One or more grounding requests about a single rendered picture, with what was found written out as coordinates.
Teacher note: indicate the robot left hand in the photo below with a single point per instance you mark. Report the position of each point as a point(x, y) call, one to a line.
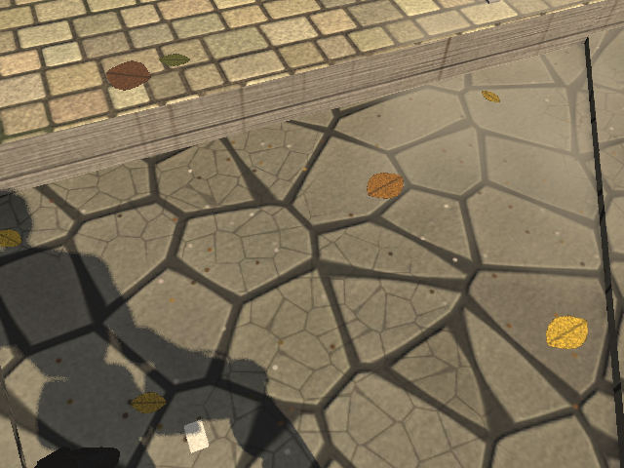
point(81, 458)

